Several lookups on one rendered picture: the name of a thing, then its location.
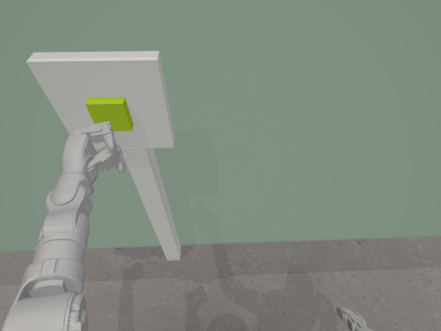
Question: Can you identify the robot left forearm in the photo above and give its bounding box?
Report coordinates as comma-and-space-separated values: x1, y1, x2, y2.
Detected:
1, 173, 94, 331

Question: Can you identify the robot left upper arm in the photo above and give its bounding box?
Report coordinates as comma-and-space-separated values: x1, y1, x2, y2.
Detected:
5, 292, 88, 331

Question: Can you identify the right robot hand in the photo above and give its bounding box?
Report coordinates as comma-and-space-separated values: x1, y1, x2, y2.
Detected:
337, 306, 373, 331

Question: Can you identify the left robot hand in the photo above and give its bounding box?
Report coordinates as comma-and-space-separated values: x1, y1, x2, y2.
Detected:
62, 121, 125, 185

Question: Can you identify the button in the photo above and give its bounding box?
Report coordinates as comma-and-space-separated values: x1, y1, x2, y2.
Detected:
85, 97, 134, 131

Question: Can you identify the panel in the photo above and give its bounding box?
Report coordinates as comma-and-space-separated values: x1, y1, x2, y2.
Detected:
26, 51, 181, 261

